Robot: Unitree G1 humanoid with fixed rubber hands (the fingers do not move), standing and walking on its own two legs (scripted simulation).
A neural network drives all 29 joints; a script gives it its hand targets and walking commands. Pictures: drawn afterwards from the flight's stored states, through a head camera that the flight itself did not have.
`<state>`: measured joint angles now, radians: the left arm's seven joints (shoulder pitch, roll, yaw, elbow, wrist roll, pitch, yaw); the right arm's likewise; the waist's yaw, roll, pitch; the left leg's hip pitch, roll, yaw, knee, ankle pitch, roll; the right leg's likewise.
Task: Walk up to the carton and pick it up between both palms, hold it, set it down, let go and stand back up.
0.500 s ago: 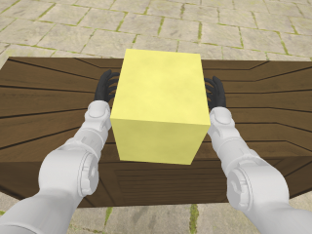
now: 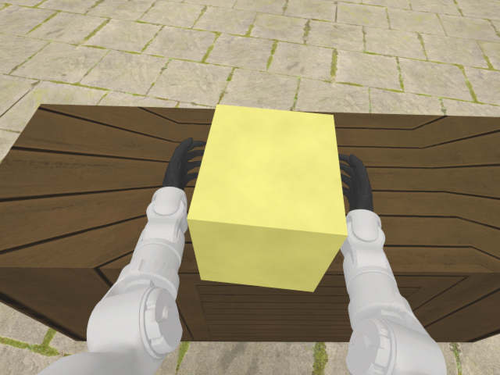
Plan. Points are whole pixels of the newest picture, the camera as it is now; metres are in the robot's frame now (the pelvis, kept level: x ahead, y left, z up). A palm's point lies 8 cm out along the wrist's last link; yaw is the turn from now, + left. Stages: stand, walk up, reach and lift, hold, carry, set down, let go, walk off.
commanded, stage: reach and lift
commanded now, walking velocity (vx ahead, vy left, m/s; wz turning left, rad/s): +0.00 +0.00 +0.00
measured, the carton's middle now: (265, 199) +0.41 -0.04 +0.00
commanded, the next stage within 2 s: none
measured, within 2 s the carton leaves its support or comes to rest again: leaves its support in 1.08 s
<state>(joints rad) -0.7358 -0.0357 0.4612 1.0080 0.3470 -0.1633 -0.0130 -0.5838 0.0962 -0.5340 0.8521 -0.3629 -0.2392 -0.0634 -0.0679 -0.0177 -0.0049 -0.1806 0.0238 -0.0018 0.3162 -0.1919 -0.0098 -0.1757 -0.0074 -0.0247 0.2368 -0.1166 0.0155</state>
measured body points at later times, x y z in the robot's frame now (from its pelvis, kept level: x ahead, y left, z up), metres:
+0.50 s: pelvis +0.00 +0.00 +0.00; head +0.04 +0.02 +0.45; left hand +0.42 +0.12 +0.06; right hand +0.37 -0.19 +0.06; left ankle -0.02 +0.12 -0.75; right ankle +0.00 -0.13 -0.75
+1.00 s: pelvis +0.00 +0.00 +0.00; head +0.04 +0.02 +0.45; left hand +0.42 +0.12 +0.06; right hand +0.38 -0.19 +0.06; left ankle -0.02 +0.12 -0.75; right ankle +0.00 -0.13 -0.75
